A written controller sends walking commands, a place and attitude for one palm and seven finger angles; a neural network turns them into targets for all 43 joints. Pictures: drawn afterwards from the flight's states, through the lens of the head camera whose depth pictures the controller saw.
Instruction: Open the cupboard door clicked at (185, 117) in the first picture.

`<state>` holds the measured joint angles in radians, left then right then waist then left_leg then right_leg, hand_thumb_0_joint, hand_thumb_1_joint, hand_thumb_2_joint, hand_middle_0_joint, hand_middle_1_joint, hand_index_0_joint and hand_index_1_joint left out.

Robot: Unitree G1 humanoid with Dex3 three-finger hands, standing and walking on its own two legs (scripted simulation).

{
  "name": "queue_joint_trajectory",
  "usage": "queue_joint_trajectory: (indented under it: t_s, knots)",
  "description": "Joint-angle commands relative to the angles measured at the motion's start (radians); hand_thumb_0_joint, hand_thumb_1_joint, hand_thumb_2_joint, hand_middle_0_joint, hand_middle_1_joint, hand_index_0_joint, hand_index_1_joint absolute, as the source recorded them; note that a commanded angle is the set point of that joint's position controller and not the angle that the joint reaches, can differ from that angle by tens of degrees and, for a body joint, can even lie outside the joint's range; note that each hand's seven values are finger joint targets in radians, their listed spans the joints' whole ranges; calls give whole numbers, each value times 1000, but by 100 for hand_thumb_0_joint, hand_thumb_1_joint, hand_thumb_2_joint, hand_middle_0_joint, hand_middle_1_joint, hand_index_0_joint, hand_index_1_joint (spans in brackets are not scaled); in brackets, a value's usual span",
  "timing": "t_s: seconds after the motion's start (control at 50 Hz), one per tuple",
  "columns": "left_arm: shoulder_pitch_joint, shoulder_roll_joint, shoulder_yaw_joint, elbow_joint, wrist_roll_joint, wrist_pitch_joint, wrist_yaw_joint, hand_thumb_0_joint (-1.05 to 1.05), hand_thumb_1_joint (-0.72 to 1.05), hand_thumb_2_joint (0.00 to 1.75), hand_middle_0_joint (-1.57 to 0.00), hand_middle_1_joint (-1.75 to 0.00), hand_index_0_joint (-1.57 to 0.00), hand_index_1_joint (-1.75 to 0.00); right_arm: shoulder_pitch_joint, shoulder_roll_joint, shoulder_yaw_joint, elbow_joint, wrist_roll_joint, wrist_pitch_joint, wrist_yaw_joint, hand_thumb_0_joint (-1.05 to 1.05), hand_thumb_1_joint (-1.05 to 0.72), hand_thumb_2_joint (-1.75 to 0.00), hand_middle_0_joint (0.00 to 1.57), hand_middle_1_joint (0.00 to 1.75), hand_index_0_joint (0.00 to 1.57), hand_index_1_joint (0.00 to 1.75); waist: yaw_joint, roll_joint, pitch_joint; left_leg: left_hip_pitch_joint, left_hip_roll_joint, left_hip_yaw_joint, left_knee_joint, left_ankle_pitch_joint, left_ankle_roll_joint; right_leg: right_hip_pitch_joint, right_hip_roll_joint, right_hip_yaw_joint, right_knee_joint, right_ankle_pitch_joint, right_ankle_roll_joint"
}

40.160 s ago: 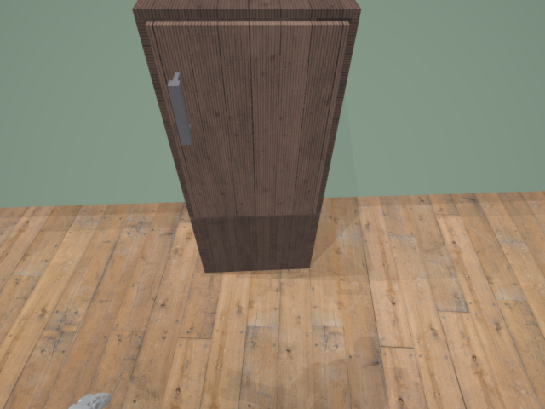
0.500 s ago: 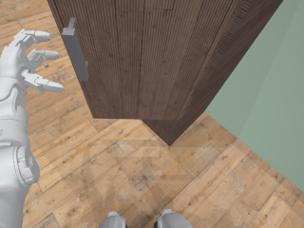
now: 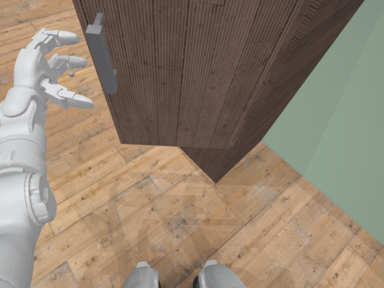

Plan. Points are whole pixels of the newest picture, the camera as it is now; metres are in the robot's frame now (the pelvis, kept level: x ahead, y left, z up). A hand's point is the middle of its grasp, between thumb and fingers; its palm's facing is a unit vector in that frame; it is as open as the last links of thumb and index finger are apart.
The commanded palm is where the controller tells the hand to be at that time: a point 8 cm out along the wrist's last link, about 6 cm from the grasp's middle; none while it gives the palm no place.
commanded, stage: slide the fingers in behind the handle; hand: left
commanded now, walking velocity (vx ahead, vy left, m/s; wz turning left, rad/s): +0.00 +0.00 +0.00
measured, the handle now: (105, 56) +0.56 +0.14 +0.11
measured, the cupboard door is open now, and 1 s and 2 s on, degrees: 46 46 48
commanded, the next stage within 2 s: close the thumb around the handle in 1.68 s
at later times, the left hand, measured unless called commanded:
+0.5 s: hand (86, 72) +0.51 +0.17 +0.11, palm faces -0.09 -1.00 +0.00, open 13.9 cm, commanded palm +0.49 +0.22 +0.11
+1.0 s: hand (103, 74) +0.52 +0.14 +0.10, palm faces -0.08 -1.00 +0.00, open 13.9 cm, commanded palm +0.50 +0.19 +0.11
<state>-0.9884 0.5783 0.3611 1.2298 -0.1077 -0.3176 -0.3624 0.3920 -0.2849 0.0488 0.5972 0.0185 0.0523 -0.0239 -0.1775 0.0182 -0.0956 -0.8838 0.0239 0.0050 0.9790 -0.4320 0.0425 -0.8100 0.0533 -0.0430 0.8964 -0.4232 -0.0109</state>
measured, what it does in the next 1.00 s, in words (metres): stands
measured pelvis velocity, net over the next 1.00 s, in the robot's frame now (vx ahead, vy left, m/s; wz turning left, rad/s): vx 0.01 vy -0.01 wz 0.00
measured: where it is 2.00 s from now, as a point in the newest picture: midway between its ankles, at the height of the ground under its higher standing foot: outside the picture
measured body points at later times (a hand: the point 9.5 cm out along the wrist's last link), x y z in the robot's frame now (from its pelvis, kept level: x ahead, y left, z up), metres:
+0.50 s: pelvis +0.00 -0.01 +0.00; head +0.12 +0.01 +0.44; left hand +0.51 +0.23 +0.11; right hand -0.01 -0.27 -0.10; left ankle +0.01 +0.09 -0.68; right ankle +0.00 -0.12 -0.68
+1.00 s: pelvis +0.01 -0.01 +0.00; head +0.11 +0.00 +0.44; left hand +0.51 +0.20 +0.11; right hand +0.01 -0.27 -0.11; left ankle +0.01 +0.09 -0.68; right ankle +0.00 -0.12 -0.68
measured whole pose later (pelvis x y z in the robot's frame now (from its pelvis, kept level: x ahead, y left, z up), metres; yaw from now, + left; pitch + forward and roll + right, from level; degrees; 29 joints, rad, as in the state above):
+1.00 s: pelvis +0.01 -0.01 +0.00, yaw +0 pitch +19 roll -3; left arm -0.95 0.45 0.32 1.18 -0.11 -0.33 -0.25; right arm 0.42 -0.27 0.03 0.61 0.01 0.05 0.00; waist -0.17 0.03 -0.10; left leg -0.85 0.02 0.01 0.95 -0.43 0.03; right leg -0.79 0.06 -0.03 0.89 -0.43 -0.02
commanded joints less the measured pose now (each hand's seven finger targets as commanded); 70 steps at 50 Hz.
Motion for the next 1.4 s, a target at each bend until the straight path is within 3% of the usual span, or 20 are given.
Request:
queue_joint_trajectory:
  t_s: [0.0,0.12,0.2,0.28,0.32,0.36,0.48,0.52,0.56,0.6,0.64,0.7,0.74,0.88,0.96,1.02,1.08,1.14,1.18,1.38]
  knots:
    - [-487,268,36,-224,-14,-65,0,0,-50,30,-30,-120,-30,-120,182,-189,-68,-31,-2,-8,-16,0,-90,-90,20,30,20,30,-14,142,-472,463,8,-78,-95,396,-15,70,14,19,-104,302,-12]
    - [-442,215,22,-236,-39,-57,-5,0,-50,30,-30,-120,-30,-120,194,-182,-69,-35,-3,-6,-15,0,-90,-90,20,30,20,30,-8,142,-452,467,6,-70,-104,419,-12,84,19,14,-114,322,-15]
    - [-402,249,50,-204,-31,-42,5,0,-50,30,-30,-120,-30,-120,199,-186,-70,-37,-2,-2,-13,0,-90,-90,20,30,20,30,-1,79,-422,382,0,-50,-111,352,-2,132,17,28,-127,320,-7]
    - [-424,270,59,-233,-18,-63,22,0,-50,30,-30,-120,-30,-120,200,-183,-71,-35,-3,-6,-13,0,-90,-90,20,30,20,30,2,109,-433,386,-1,-49,-110,352,-4,135,14,34,-123,320,-9]
    - [-462,206,19,-273,-28,-79,24,0,-50,30,-30,-120,-30,-120,198,-174,-72,-36,-5,-12,-11,0,-90,-90,20,30,20,30,-12,142,-450,432,-1,-52,-105,379,-5,112,16,27,-118,328,-11]
    - [-432,235,44,-236,-24,-75,27,0,-50,30,-30,-120,-30,-120,202,-181,-75,-27,-4,-9,-10,0,-90,-90,20,30,20,30,-6,123,-451,434,3,-56,-104,381,-9,108,16,27,-118,327,-11]
    - [-402,178,20,-271,-25,-71,42,0,-50,30,-30,-120,-30,-120,194,-172,-80,-35,-5,-11,0,0,-90,-90,20,30,20,30,8,121,-474,464,3,-57,-104,438,-11,122,16,22,-110,371,-11]
    - [-426,111,-24,-287,-32,-74,51,0,-50,30,-30,-120,-30,-120,190,-164,-78,-36,-6,-12,3,0,-90,-90,20,30,20,30,-5,135,-453,478,0,-59,-100,461,-10,99,17,14,-106,376,-13]
    - [-403,149,7,-246,-26,-63,65,0,-50,30,-30,-120,-30,-120,187,-172,-80,-31,-5,-6,4,0,-90,-90,20,30,20,30,-1,94,-429,448,2,-57,-102,413,-10,99,15,19,-113,353,-10]
    - [-440,128,-20,-231,-20,-53,74,0,-50,30,-30,-120,-30,-120,182,-170,-76,-34,-3,-6,2,0,-90,-90,20,30,20,30,-23,59,-390,396,-3,-51,-108,361,-2,109,12,27,-121,337,-5]
    - [-484,151,-5,-261,-11,-70,88,0,-50,30,-30,-120,-30,-120,178,-170,-76,-29,-6,-12,0,0,-90,-90,20,30,20,30,-13,121,-428,436,-3,-59,-101,380,-9,91,10,26,-108,337,-10]
    - [-478,86,-43,-271,-13,-85,95,0,-50,30,-30,-120,-30,-120,173,-162,-79,-30,-8,-18,4,0,-90,-90,20,30,20,30,-18,114,-456,467,-2,-63,-94,399,-11,79,11,25,-106,339,-9]
    - [-474,119,-10,-280,-16,-95,100,0,-50,30,-30,-120,-30,-120,179,-166,-80,-24,-11,-21,5,0,-90,-90,20,30,20,30,-5,126,-503,486,-2,-64,-88,443,-12,102,11,24,-94,374,-12]
    - [-447,81,-35,-235,-14,-62,116,0,-50,30,-30,-120,-30,-120,173,-161,-76,-34,-7,-13,8,0,-90,-90,20,30,20,30,-15,67,-428,406,-9,-47,-100,377,-4,125,10,28,-111,363,-5]
    - [-432,99,-11,-280,-9,-89,122,0,-50,30,-30,-120,-30,-120,177,-158,-81,-34,-10,-17,8,0,-90,-90,20,30,20,30,6,97,-494,447,-9,-51,-94,433,-10,147,9,28,-98,405,-10]
    - [-451,17,-73,-269,-18,-92,122,0,-50,30,-30,-120,-30,-120,178,-151,-82,-29,-9,-20,12,0,-90,-90,20,30,20,30,-14,87,-442,445,-10,-53,-96,416,-8,117,12,22,-106,382,-12]
    - [-458,22,-70,-239,-15,-76,133,0,-50,30,-30,-120,-30,-120,180,-156,-80,-20,-9,-18,13,0,-90,-90,20,30,20,30,-20,66,-415,413,-10,-51,-105,363,-7,109,10,25,-114,349,-8]
    - [-480,56,-40,-278,-6,-92,155,0,-50,30,-30,-120,-30,-120,182,-157,-83,-20,-14,-24,14,0,-90,-90,20,30,20,30,-5,107,-472,443,-11,-55,-101,390,-9,118,8,28,-103,362,-12]
    - [-483,17,-65,-280,-4,-98,164,0,-50,30,-30,-120,-30,-120,181,-151,-84,-17,-17,-27,18,0,-90,-90,20,30,20,30,-15,97,-469,450,-10,-55,-99,404,-10,116,9,25,-102,373,-10]
    - [-451,15,-68,-268,9,-101,181,0,-50,30,-30,-120,-30,-120,178,-152,-86,-25,-14,-25,21,0,-90,-90,20,30,20,30,-8,69,-467,422,-16,-44,-105,378,-7,149,8,32,-109,380,-9]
